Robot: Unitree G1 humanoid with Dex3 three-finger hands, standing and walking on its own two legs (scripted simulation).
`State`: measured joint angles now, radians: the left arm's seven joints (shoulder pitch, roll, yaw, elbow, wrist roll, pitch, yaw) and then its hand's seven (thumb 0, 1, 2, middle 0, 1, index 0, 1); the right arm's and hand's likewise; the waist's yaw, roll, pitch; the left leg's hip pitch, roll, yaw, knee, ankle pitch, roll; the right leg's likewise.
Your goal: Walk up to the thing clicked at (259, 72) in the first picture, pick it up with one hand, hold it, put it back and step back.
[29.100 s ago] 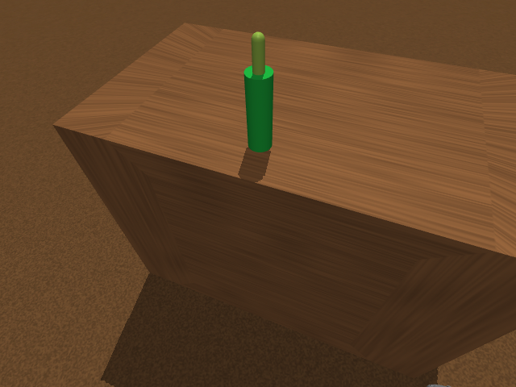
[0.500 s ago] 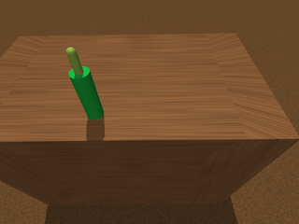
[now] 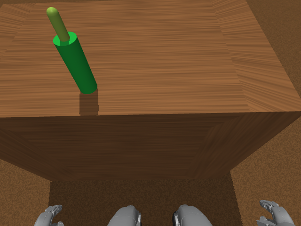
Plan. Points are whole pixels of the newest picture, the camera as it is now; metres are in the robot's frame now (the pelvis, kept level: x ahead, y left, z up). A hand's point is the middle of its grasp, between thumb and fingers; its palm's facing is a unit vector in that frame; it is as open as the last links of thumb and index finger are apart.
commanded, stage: step back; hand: left
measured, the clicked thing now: (73, 56) +0.48 +0.20 +0.16
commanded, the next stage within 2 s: none
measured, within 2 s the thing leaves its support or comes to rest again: neither
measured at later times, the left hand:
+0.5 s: hand out of the picture +0.01 +0.29 -0.15, palm faces -0.11 -0.92 -0.37, open 7.3 cm
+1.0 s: hand out of the picture -0.08 +0.28 -0.14, palm faces -0.04 -0.93 -0.37, open 7.3 cm
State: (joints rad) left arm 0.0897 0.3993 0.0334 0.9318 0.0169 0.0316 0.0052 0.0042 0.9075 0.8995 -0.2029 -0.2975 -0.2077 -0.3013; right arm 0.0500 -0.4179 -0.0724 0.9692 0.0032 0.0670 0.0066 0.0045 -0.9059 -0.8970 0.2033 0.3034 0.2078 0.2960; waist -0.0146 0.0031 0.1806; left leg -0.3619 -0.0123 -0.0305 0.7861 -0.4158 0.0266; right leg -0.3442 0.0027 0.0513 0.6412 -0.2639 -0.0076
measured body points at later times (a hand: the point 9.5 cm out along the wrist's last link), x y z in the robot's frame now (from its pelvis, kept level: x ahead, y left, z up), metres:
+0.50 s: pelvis -0.10 +0.03 +0.01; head -0.02 +0.05 +0.45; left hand +0.02 +0.34 -0.13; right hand -0.03 -0.29 -0.10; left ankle -0.08 +0.14 -0.72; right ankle -0.13 -0.10 -0.68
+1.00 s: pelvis -0.23 +0.03 +0.00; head -0.16 +0.04 +0.44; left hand -0.08 +0.33 -0.12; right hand -0.15 -0.29 -0.12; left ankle -0.22 +0.14 -0.73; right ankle -0.15 -0.09 -0.71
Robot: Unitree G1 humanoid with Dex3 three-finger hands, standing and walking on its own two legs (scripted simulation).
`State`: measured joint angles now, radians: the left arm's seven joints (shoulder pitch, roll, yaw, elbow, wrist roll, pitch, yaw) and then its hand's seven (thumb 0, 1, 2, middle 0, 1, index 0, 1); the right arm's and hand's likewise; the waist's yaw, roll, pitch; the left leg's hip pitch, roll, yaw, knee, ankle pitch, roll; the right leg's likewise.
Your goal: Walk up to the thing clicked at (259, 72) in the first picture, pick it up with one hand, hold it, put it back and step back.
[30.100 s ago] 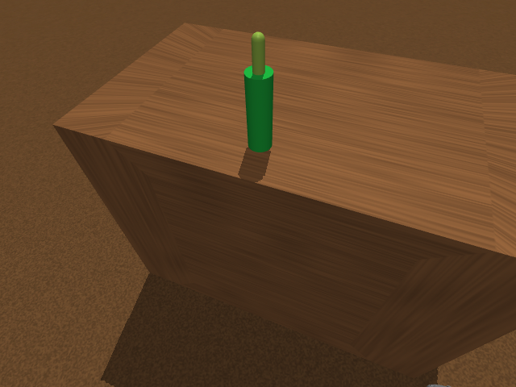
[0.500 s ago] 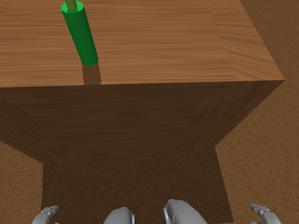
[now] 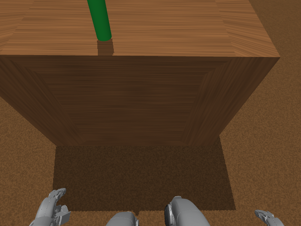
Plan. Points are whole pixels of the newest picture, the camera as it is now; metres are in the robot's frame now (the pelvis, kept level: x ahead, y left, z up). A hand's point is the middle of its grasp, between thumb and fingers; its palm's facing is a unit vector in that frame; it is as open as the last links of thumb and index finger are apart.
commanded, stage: step back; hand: left
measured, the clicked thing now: (96, 2) +0.71 +0.18 +0.16
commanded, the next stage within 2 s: none
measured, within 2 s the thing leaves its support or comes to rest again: neither
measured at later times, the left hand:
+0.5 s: hand out of the picture -0.08 +0.22 -0.12, palm faces -0.05 -0.91 -0.42, open 7.3 cm
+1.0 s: hand out of the picture -0.25 +0.20 -0.14, palm faces -0.04 -0.91 -0.42, open 7.3 cm
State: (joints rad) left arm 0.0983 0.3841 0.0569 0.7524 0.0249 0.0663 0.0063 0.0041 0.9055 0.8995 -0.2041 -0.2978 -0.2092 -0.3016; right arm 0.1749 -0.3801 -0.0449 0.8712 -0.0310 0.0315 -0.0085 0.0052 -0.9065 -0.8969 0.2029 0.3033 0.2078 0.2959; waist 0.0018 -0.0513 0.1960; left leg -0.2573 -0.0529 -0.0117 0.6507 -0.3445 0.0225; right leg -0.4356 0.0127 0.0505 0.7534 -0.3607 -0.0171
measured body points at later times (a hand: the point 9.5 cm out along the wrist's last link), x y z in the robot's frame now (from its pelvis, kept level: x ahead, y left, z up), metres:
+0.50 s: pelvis -0.16 -0.05 +0.01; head -0.10 -0.07 +0.46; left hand -0.08 +0.26 -0.10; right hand -0.05 -0.37 -0.11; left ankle -0.14 +0.10 -0.65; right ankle -0.14 -0.16 -0.72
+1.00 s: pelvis -0.33 -0.07 +0.00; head -0.29 -0.08 +0.45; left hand -0.25 +0.25 -0.11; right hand -0.21 -0.39 -0.12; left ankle -0.23 +0.07 -0.72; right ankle -0.35 -0.18 -0.72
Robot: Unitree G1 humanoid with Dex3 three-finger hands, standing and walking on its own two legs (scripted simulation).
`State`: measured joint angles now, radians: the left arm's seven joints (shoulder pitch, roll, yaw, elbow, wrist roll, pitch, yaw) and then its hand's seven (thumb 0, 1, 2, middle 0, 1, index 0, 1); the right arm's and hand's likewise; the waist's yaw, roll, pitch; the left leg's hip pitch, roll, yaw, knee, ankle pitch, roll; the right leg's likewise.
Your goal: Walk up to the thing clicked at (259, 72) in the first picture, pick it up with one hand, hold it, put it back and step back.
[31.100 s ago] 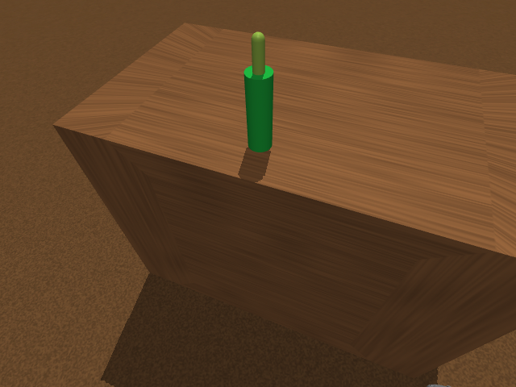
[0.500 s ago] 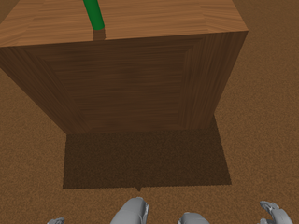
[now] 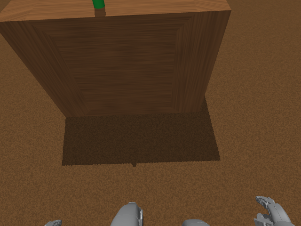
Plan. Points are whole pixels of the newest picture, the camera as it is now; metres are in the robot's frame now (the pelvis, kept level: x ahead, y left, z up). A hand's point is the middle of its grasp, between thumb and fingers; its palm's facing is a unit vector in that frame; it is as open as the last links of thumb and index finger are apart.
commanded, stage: step back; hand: left
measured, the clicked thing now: out of the picture +1.04 +0.27 +0.17
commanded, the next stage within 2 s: stand in 1.14 s
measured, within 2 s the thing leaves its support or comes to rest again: neither
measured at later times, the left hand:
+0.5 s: hand out of the picture +0.00 +0.29 -0.13, palm faces +0.03 -0.92 -0.39, open 7.3 cm
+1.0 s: hand out of the picture +0.07 +0.29 -0.14, palm faces +0.06 -0.94 -0.35, open 7.3 cm
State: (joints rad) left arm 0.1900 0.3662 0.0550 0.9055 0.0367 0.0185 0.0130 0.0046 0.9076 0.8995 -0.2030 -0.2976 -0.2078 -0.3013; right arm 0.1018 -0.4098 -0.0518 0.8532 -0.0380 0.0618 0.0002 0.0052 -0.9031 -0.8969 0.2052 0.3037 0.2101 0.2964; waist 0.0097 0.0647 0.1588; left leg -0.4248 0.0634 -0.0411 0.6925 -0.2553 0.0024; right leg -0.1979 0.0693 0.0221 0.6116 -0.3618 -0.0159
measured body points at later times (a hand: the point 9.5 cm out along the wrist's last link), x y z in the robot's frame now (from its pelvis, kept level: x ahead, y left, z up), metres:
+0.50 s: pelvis -0.04 +0.01 +0.01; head -0.03 +0.02 +0.46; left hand +0.00 +0.34 -0.11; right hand +0.02 -0.30 -0.11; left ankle -0.05 +0.14 -0.72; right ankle -0.01 -0.11 -0.70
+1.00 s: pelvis +0.01 +0.02 +0.02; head +0.03 +0.04 +0.46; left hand +0.07 +0.34 -0.12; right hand +0.13 -0.26 -0.11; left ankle +0.02 +0.15 -0.72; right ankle +0.00 -0.11 -0.72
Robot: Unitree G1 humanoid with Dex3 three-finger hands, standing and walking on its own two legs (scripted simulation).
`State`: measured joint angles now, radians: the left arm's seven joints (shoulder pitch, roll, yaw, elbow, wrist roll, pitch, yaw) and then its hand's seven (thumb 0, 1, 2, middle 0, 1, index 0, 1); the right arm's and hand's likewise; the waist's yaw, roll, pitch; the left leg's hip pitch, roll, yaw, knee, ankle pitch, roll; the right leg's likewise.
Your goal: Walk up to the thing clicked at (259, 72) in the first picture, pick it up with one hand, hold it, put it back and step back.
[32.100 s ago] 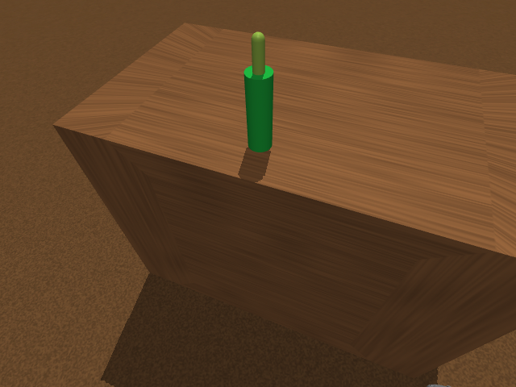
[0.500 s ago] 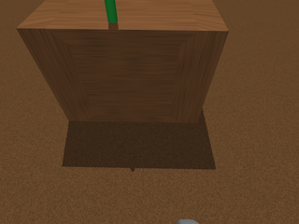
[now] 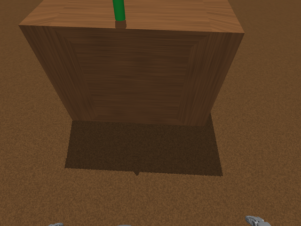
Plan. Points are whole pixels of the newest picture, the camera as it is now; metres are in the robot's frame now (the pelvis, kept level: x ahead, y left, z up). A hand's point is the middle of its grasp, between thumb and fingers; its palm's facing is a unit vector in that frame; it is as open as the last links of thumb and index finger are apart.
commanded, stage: step back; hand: left
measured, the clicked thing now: out of the picture +1.04 +0.19 +0.15
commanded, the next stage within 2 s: stand in 0.14 s
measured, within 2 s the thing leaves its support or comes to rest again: neither
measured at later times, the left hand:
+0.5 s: hand out of the picture +0.09 +0.25 -0.14, palm faces -0.03 -0.94 -0.33, open 7.3 cm
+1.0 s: hand out of the picture +0.05 +0.25 -0.14, palm faces -0.04 -0.94 -0.34, open 7.3 cm
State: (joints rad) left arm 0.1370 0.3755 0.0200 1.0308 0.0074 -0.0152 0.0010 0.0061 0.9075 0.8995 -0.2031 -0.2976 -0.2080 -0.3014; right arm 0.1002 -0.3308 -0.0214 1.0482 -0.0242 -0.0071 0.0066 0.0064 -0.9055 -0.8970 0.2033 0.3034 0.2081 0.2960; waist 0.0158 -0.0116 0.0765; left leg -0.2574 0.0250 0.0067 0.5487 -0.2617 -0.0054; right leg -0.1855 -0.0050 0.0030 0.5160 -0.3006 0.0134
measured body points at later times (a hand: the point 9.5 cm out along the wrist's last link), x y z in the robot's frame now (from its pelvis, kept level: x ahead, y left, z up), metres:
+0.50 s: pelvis -0.01 +0.00 +0.01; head +0.00 +0.00 +0.46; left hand +0.09 +0.30 -0.12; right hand +0.09 -0.30 -0.11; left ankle +0.02 +0.12 -0.73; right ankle -0.01 -0.13 -0.73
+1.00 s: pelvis -0.02 +0.00 +0.01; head -0.01 +0.00 +0.46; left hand +0.05 +0.30 -0.12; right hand +0.05 -0.30 -0.12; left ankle +0.02 +0.12 -0.73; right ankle -0.01 -0.13 -0.73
